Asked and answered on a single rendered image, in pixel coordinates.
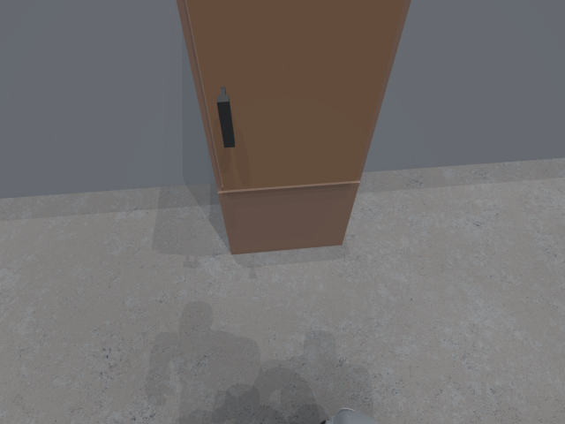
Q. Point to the right robot shin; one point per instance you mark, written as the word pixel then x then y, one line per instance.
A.
pixel 345 409

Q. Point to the handle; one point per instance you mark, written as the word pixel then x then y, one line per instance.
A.
pixel 223 105

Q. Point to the cupboard door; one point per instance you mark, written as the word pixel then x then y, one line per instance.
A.
pixel 303 78

